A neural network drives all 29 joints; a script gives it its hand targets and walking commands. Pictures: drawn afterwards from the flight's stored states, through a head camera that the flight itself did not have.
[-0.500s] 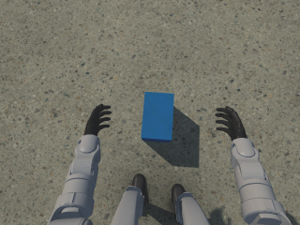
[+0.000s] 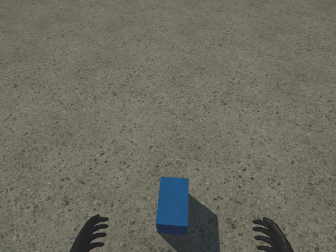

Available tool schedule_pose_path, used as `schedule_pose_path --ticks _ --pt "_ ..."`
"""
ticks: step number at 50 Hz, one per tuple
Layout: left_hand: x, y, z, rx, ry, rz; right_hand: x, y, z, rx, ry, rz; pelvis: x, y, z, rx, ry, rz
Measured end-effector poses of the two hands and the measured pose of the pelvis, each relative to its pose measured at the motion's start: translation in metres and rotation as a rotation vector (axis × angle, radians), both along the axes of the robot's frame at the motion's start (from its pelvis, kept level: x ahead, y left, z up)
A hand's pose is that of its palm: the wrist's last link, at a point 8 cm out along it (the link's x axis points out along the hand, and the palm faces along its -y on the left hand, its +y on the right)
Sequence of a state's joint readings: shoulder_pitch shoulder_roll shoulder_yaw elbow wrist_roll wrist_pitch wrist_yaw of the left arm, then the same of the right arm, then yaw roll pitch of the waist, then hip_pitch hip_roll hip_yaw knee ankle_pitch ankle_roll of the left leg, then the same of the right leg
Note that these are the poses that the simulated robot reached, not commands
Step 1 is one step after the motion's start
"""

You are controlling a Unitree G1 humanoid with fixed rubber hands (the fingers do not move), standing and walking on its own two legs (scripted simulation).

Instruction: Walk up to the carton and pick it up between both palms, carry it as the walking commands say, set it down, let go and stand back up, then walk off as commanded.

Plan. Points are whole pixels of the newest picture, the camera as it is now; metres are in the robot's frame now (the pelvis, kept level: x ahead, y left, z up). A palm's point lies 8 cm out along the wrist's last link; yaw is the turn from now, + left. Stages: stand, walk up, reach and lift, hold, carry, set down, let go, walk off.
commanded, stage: let go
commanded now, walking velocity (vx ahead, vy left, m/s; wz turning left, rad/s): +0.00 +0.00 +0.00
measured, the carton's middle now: (173, 205) +0.46 +0.02 -0.68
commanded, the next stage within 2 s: stand in 0.34 s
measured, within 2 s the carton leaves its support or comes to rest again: neither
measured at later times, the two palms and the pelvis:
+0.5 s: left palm out of the picture +0.15 +0.27 -0.09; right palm out of the picture +0.15 -0.27 -0.08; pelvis +0.01 +0.00 -0.01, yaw +0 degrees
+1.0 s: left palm out of the picture +0.14 +0.30 -0.10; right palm out of the picture +0.15 -0.28 -0.09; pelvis +0.02 +0.01 +0.00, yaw +0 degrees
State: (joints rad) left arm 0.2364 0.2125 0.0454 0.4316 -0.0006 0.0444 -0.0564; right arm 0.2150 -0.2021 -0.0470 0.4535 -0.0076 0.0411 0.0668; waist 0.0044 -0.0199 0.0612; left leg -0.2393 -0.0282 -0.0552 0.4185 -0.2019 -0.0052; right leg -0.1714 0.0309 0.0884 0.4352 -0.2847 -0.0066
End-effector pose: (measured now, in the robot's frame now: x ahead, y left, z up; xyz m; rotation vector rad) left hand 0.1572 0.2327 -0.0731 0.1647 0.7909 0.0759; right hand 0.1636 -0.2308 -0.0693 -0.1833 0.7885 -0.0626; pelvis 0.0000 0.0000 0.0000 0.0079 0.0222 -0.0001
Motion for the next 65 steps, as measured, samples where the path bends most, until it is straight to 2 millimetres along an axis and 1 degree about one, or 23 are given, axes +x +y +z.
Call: schedule_pose_path --ticks 3,8,13,17,19,22,26,29,32,39,45,53,65 --pt "-0.002 -0.001 0.002 -0.002 0.007 -0.008 -0.003 0.0 0.002 0.007 0.0 -0.003 0.001 0.0 0.0 0.002 -0.043 -0.001" --pt "0.002 -0.004 0.004 -0.005 0.008 -0.023 -0.003 0.004 0.004 0.02 0.0 -0.005 0.001 0.0 0.0 0.003 -0.089 -0.002" --pt "0.007 -0.005 0.005 0.002 0.013 -0.035 -0.002 0.004 0.004 0.024 0.0 -0.014 0.001 0.001 -0.001 0.005 -0.111 -0.004" --pt "0.007 -0.004 0.004 0.01 0.023 -0.035 -0.002 0.002 0.004 0.015 0.004 -0.017 0.003 0.001 -0.002 0.005 -0.113 -0.003" --pt "0.006 0.003 0.0 0.043 0.027 -0.022 -0.003 -0.004 -0.001 -0.027 0.016 -0.021 0.003 0.002 -0.003 -0.001 -0.087 -0.001" --pt "0.001 0.022 -0.007 0.104 0.048 0.006 -0.008 -0.02 -0.009 -0.101 0.059 -0.038 0.006 0.002 -0.005 -0.008 -0.055 0.0" --pt "-0.007 0.044 -0.015 0.15 0.089 0.037 -0.015 -0.038 -0.014 -0.164 0.107 -0.057 0.01 0.003 -0.007 -0.012 -0.03 -0.002" --pt "-0.012 0.053 -0.02 0.169 0.121 0.048 -0.016 -0.046 -0.015 -0.19 0.128 -0.065 0.014 0.005 -0.007 -0.013 -0.02 -0.003" --pt "-0.015 0.058 -0.024 0.178 0.147 0.05 -0.013 -0.048 -0.016 -0.203 0.138 -0.069 0.017 0.006 -0.007 -0.013 -0.016 -0.004" --pt "-0.015 0.061 -0.029 0.18 0.181 0.047 -0.007 -0.045 -0.018 -0.204 0.146 -0.07 0.024 0.01 -0.006 -0.011 -0.018 -0.004" --pt "-0.015 0.064 -0.029 0.184 0.193 0.047 -0.007 -0.044 -0.02 -0.201 0.157 -0.074 0.026 0.011 -0.005 -0.009 -0.024 -0.005" --pt "-0.02 0.068 -0.029 0.193 0.209 0.054 -0.016 -0.048 -0.022 -0.205 0.182 -0.083 0.024 0.011 -0.003 -0.008 -0.034 -0.005" --pt "-0.036 0.071 -0.029 0.198 0.239 0.062 -0.033 -0.055 -0.023 -0.215 0.217 -0.086 0.016 0.01 -0.001 -0.009 -0.049 -0.005"
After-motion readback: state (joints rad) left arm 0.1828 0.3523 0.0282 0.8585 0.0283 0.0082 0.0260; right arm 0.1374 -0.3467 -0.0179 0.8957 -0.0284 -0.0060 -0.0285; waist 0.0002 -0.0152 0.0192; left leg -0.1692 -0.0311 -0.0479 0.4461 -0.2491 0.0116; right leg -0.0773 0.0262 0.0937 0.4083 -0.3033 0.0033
